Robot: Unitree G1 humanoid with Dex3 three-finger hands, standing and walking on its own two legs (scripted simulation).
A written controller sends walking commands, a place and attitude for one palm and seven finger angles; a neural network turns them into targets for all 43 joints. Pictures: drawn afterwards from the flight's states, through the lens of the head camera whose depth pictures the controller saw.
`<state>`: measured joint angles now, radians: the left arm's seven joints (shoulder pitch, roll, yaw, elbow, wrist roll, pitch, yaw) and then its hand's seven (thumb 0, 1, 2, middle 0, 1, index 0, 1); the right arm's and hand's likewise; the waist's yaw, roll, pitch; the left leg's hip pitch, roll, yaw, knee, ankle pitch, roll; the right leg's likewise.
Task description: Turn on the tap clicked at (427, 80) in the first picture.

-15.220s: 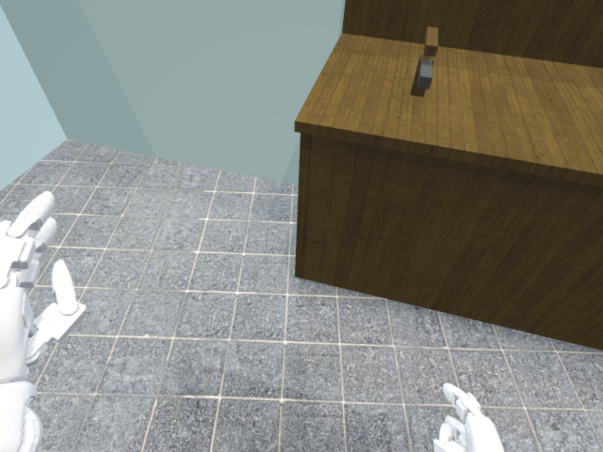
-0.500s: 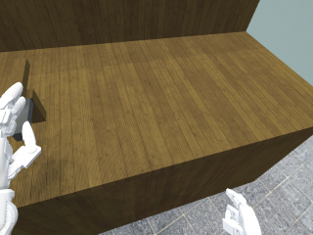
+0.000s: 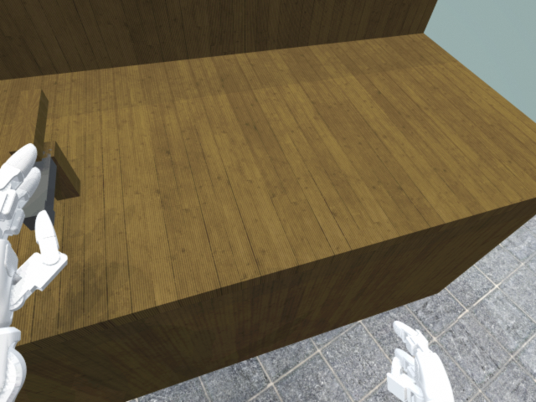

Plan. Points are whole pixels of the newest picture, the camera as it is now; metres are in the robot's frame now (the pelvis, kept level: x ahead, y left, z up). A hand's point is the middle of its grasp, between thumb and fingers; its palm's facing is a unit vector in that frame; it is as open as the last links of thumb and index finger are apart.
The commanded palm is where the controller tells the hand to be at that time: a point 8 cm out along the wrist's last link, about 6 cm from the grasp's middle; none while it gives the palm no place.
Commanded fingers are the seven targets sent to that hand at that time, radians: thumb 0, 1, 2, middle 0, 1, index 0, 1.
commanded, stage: shuffle to correct the standing spot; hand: left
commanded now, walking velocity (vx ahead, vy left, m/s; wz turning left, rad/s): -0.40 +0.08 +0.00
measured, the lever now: (38, 215) +0.31 +0.34 +0.10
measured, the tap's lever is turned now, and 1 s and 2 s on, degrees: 0 0 0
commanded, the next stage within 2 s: come to a stop and stand still in 0.24 s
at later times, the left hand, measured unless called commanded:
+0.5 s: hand (19, 330) +0.15 +0.25 +0.16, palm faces +0.39 -0.83 -0.39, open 7.4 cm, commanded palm +0.08 +0.29 +0.18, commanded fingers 0.00 0.90 0.90 -0.20 -0.30 -0.20 -0.30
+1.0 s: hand out of the picture +0.08 +0.32 +0.15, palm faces +0.43 -0.84 -0.33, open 7.4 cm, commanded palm +0.01 +0.35 +0.18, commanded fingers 0.00 0.90 0.90 -0.20 -0.30 -0.20 -0.30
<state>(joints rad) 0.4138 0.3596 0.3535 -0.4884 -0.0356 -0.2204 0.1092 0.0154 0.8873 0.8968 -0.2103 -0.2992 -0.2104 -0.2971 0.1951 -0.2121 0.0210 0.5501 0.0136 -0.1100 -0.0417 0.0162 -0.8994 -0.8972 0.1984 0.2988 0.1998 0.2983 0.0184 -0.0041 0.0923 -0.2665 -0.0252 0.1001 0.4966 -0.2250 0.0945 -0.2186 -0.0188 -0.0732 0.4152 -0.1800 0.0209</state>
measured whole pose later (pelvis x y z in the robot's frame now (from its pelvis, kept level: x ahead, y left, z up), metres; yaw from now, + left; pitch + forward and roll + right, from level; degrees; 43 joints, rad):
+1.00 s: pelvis -0.14 +0.07 -0.01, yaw +2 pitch -5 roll +0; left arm 0.39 0.35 0.38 -0.49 -0.02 -0.15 0.13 0.02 0.89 0.90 -0.21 -0.30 -0.21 -0.30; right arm 0.25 -0.15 -0.01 0.63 0.02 -0.15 -0.01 0.02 -0.90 -0.90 0.20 0.30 0.20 0.30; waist -0.02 -0.07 0.11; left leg -0.26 -0.03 0.04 0.64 -0.30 0.06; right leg -0.47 0.01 0.02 1.05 -0.41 0.00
